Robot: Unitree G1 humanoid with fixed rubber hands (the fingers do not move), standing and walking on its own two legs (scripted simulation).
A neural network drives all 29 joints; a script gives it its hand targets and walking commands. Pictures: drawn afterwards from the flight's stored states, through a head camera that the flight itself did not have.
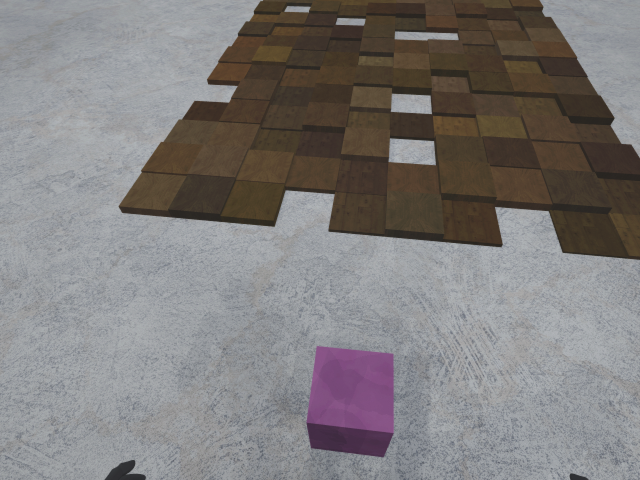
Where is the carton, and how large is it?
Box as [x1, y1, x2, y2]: [306, 346, 393, 456]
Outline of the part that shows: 317,346 306,422 311,447 383,456 393,433 393,354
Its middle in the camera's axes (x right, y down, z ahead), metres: +0.08 +0.46 +1.09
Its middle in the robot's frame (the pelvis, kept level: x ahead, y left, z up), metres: +0.42 -0.03 -0.66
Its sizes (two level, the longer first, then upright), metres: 0.210 0.200 0.250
